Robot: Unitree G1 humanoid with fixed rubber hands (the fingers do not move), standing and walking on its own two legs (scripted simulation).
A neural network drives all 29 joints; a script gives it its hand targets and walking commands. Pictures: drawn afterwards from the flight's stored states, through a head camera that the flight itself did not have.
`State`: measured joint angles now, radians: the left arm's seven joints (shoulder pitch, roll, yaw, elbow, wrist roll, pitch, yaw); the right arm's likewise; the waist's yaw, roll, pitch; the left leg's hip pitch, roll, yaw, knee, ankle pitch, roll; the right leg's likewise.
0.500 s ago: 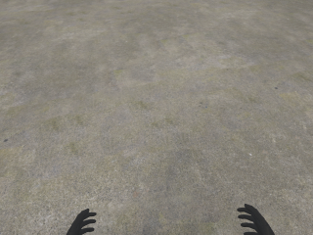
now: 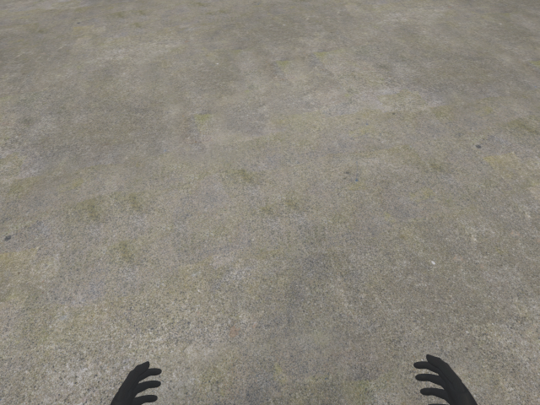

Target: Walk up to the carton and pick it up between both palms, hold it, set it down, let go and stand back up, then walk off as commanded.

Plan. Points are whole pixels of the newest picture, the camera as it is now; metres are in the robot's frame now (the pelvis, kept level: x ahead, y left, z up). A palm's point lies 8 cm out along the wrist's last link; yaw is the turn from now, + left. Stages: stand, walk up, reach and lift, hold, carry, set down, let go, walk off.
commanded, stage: stand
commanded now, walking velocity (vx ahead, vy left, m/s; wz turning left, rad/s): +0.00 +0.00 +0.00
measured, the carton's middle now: out of the picture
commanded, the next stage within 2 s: walk up in 1.64 s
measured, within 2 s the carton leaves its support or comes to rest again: neither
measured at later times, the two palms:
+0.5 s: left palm out of the picture +0.13 +0.26 -0.10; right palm out of the picture +0.13 -0.25 -0.09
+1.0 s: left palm out of the picture +0.11 +0.26 -0.10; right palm out of the picture +0.11 -0.26 -0.10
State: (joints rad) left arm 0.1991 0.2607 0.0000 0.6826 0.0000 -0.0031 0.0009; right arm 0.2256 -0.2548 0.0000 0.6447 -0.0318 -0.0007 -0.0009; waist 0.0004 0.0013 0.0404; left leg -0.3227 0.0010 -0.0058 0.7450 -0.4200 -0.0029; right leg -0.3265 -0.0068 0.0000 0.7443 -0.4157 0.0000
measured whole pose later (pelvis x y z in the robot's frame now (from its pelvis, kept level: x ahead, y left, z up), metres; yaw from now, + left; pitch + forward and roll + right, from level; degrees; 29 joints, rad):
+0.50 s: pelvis +0.00 +0.00 +0.00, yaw +0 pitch +0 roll +0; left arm 0.20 0.27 0.00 0.71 0.00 0.00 0.00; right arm 0.23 -0.26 0.00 0.65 -0.03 0.00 0.00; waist 0.00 0.00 0.04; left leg -0.32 0.00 -0.01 0.74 -0.42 0.00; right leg -0.33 -0.01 0.00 0.74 -0.42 0.00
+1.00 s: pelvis -0.01 +0.00 +0.00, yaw +0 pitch -1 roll +0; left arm 0.20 0.27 0.00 0.76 0.00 0.00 0.00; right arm 0.23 -0.27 0.00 0.70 -0.02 0.00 0.00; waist 0.00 0.00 0.04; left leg -0.32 0.00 -0.01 0.74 -0.41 0.00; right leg -0.33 -0.01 0.00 0.75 -0.41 0.00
